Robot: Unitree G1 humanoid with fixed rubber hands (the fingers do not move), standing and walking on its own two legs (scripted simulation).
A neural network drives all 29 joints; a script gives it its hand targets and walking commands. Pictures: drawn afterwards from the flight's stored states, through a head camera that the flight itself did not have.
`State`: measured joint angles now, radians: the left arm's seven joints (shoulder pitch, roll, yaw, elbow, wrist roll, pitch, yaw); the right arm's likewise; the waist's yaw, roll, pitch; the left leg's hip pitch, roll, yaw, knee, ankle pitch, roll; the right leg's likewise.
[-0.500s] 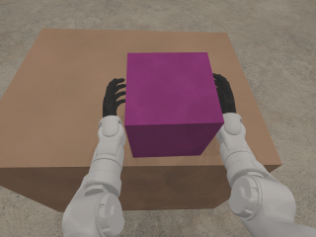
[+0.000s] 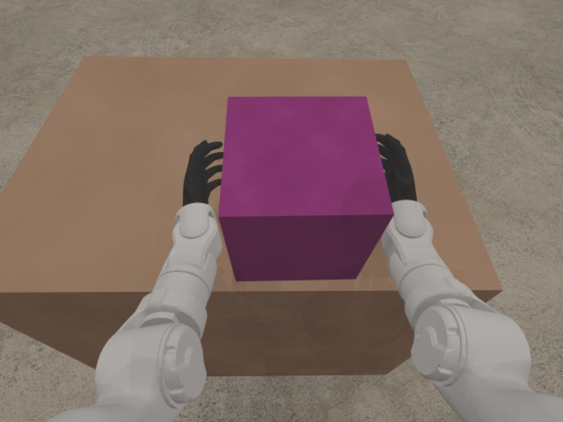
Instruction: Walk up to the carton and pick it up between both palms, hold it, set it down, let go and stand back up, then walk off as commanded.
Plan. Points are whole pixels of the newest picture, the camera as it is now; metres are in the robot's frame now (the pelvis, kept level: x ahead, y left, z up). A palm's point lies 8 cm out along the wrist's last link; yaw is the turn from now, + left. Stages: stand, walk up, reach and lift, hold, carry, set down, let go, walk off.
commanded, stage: reach and lift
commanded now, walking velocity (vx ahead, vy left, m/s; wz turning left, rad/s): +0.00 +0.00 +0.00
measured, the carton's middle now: (296, 195) +0.46 +0.01 +0.05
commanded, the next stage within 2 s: hold in 1.94 s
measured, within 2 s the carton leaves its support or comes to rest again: neither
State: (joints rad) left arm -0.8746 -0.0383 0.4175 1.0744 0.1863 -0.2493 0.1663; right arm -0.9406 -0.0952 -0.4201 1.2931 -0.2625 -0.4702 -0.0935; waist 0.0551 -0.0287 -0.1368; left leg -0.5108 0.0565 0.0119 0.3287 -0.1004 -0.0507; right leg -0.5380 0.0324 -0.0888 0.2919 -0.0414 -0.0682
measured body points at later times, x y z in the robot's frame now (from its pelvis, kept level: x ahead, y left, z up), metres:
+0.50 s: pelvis +0.02 +0.01 +0.01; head +0.02 +0.01 +0.46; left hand +0.44 +0.17 +0.14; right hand +0.46 -0.13 +0.16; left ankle +0.02 +0.15 -0.74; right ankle +0.04 -0.08 -0.74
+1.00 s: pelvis +0.00 +0.04 +0.01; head -0.04 +0.08 +0.45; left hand +0.41 +0.18 +0.18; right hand +0.40 -0.12 +0.19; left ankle +0.02 +0.15 -0.74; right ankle +0.04 -0.08 -0.74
